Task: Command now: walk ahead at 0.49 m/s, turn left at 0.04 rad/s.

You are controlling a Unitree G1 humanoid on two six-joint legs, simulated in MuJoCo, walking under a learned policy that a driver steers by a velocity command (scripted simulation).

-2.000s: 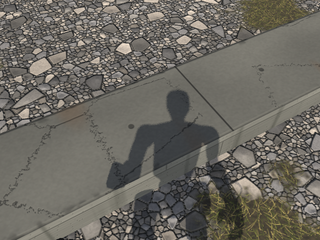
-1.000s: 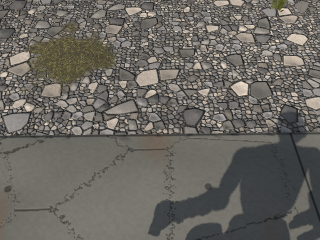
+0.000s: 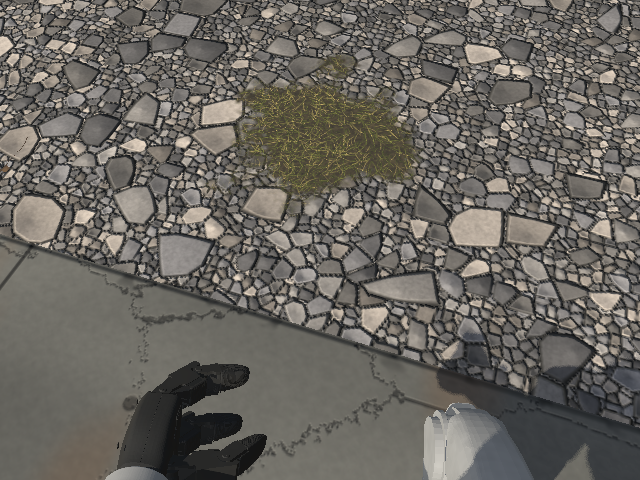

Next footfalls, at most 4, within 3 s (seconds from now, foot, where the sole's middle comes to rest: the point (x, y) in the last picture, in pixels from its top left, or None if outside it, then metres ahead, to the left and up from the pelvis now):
0.06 right None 0.24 -0.11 -0.60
0.64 left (336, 379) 0.56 0.00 -0.60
1.16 right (422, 250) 0.86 -0.20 -0.60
1.78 left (372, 188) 1.04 -0.10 -0.60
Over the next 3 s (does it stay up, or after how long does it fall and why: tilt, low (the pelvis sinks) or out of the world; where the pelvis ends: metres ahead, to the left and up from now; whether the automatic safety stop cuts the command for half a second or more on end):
stays up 1.08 -0.28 0.16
